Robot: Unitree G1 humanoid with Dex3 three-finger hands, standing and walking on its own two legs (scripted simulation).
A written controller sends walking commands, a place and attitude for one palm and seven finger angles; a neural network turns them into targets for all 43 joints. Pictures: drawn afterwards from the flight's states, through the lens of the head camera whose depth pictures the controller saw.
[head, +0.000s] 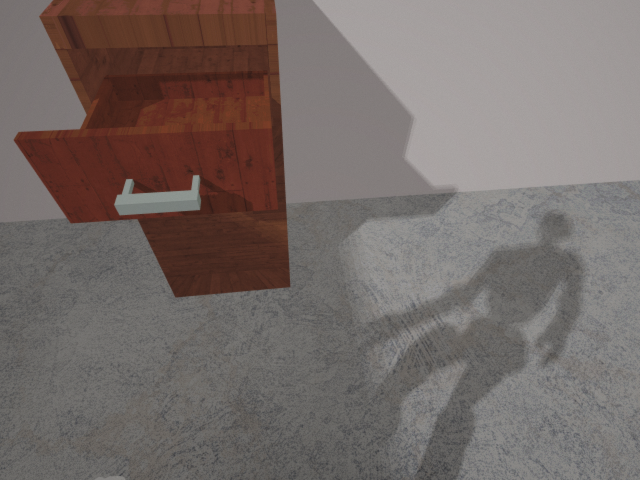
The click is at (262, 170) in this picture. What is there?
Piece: drawer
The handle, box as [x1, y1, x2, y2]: [114, 175, 200, 214]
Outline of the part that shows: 199,176 193,175 192,187 190,190 137,194 131,193 134,183 132,179 126,179 123,191 120,195 117,195 114,205 119,214 199,209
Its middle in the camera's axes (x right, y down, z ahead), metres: -0.26 -0.07 +0.63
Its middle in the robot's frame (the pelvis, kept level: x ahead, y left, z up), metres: +0.52 +0.29 +0.03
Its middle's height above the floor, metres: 0.80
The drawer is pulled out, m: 0.29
